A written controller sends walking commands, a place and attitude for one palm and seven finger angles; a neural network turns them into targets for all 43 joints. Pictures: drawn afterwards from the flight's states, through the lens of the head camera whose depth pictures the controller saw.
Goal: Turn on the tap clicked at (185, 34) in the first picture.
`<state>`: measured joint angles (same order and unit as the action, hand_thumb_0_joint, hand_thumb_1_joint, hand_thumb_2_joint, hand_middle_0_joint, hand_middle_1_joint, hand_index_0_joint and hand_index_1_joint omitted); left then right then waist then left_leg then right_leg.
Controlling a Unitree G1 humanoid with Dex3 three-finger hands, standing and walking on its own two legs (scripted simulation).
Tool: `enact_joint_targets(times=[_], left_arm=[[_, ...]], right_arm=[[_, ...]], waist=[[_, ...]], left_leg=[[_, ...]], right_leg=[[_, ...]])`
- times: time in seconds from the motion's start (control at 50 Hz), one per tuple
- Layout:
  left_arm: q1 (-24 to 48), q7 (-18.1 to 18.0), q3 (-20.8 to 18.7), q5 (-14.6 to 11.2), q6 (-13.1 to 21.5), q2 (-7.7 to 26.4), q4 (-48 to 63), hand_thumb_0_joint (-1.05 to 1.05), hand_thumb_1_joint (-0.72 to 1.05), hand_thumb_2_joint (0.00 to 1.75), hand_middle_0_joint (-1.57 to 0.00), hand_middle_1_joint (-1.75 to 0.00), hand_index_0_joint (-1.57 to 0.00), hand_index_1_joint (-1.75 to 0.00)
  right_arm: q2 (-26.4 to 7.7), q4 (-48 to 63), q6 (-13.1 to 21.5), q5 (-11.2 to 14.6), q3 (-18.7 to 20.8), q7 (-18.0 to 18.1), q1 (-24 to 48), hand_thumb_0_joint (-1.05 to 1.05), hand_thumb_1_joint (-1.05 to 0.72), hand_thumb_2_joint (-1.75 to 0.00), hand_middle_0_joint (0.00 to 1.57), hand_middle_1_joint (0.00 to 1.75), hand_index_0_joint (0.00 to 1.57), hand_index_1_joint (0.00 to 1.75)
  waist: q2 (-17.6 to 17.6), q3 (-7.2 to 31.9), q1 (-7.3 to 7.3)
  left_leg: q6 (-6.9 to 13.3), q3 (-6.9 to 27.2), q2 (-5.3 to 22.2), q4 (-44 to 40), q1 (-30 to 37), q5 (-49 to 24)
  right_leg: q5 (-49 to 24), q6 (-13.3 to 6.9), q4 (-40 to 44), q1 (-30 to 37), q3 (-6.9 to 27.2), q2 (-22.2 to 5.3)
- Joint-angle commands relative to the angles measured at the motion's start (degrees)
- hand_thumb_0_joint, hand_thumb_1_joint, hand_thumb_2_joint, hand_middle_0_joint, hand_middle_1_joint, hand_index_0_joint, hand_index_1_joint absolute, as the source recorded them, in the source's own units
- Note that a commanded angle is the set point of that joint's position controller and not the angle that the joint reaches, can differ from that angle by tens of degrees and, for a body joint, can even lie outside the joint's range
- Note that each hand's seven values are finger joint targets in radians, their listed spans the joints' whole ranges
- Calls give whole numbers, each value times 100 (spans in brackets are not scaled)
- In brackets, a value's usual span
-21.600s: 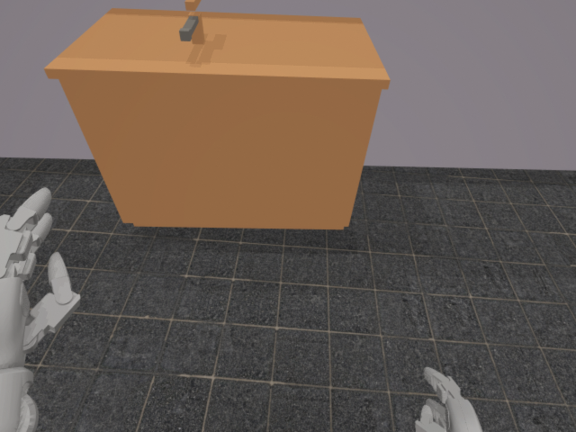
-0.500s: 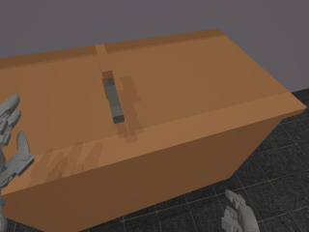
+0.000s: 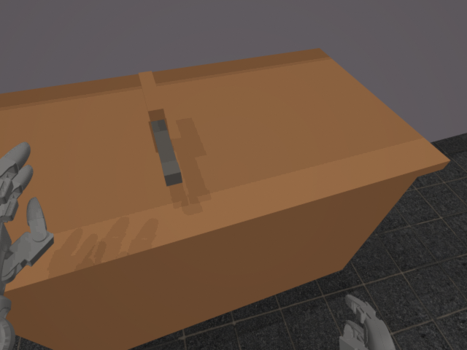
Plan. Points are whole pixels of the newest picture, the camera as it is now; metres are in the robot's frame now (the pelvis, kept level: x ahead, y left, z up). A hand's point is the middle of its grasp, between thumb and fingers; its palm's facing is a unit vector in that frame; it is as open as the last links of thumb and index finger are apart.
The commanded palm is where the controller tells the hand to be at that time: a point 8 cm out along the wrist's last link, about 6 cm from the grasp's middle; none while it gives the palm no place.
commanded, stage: shuffle to correct the standing spot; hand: left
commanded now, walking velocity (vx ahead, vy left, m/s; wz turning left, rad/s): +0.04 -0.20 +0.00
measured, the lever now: (172, 174) +0.38 +0.13 +0.10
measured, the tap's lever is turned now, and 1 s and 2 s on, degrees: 0 0 0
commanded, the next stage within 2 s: none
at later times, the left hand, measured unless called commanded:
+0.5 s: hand (61, 226) +0.23 +0.23 +0.17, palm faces +0.34 -0.85 -0.40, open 7.4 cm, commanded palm +0.17 +0.27 +0.18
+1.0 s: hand (56, 229) +0.23 +0.24 +0.16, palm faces +0.34 -0.85 -0.40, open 7.4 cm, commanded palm +0.17 +0.28 +0.18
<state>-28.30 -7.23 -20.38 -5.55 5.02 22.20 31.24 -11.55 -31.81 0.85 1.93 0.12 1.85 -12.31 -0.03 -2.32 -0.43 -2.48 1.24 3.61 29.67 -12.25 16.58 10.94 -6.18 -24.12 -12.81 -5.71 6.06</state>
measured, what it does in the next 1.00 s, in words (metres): stands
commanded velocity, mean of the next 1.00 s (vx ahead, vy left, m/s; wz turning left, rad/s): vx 0.04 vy -0.20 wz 0.00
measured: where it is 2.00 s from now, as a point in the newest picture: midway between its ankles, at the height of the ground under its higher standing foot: outside the picture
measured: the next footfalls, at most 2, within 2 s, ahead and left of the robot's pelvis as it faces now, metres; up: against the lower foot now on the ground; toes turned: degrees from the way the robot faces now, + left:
none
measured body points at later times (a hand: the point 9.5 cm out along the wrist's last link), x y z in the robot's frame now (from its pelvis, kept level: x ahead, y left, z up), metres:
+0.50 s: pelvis +0.01 -0.01 +0.00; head +0.03 -0.01 +0.45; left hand +0.20 +0.27 +0.19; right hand +0.19 -0.23 -0.09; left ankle -0.01 +0.15 -0.74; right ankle +0.03 -0.04 -0.74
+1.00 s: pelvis +0.01 +0.00 +0.00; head +0.03 +0.00 +0.45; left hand +0.20 +0.28 +0.19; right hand +0.18 -0.23 -0.08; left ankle -0.01 +0.15 -0.74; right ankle +0.03 -0.04 -0.74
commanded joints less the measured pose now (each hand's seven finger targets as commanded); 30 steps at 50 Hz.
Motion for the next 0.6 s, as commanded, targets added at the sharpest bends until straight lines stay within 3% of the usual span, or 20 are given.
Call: enact_joint_targets(times=[0.0,0.16,0.38,0.56,0.58], left_arm=[[378,-121,-659,1,374,933,1206,0,90,90,-20,-30,-20,-30],[368,-119,-625,5,313,893,1049,0,90,90,-20,-30,-20,-30],[249,-107,-710,-42,317,1003,1265,0,90,90,-20,-30,-20,-30],[191,-118,-759,-56,306,1000,1162,0,90,90,-20,-30,-20,-30],[162,-103,-766,-82,310,1037,1251,0,90,90,-20,-30,-20,-30]], right_arm=[[-668,909,300,-13,226,47,643,0,-90,-90,20,30,20,30],[-676,932,291,-2,234,43,570,0,-90,-90,20,30,20,30],[-640,913,278,9,227,39,676,0,-90,-90,20,30,20,30],[-646,927,196,7,243,36,607,0,-90,-90,20,30,20,30],[-624,925,202,23,218,42,708,0,-90,-90,20,30,20,30]], waist=[[469,620,5],[204,566,1],[303,855,-15],[1,828,-20],[138,831,-32]], left_leg=[[486,361,451,-476,-230,-433],[473,325,391,-445,-254,-44],[448,268,408,-137,73,-1198],[421,122,278,28,3,-703],[432,122,281,14,139,-843]], right_leg=[[-488,530,447,532,948,-999],[-18,435,606,361,1082,-1032],[-1353,377,261,591,1009,-1092],[-1055,394,477,530,1196,-1239],[-1223,396,442,449,1183,-1225]])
